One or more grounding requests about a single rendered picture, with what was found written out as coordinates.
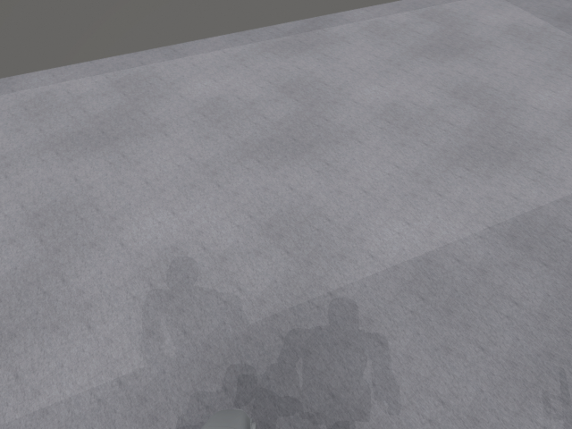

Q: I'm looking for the left robot thigh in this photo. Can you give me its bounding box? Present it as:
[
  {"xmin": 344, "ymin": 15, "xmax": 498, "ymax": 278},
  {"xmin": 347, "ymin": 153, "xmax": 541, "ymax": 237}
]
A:
[{"xmin": 201, "ymin": 409, "xmax": 257, "ymax": 429}]

